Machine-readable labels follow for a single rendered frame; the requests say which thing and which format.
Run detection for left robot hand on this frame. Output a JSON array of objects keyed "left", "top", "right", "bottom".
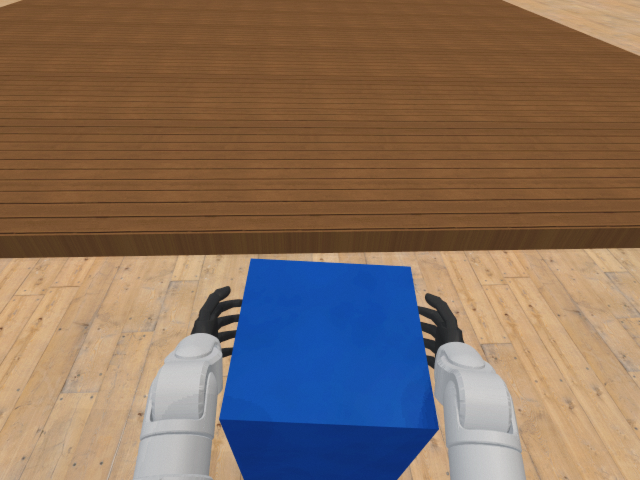
[{"left": 190, "top": 286, "right": 242, "bottom": 358}]

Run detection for robot left forearm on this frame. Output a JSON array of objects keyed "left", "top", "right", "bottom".
[{"left": 133, "top": 333, "right": 223, "bottom": 480}]

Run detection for right robot hand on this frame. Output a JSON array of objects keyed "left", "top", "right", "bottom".
[{"left": 418, "top": 293, "right": 464, "bottom": 369}]

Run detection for carton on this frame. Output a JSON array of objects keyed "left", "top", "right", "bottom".
[{"left": 219, "top": 258, "right": 439, "bottom": 480}]

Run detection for robot right forearm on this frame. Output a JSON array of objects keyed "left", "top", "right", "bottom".
[{"left": 434, "top": 342, "right": 526, "bottom": 480}]

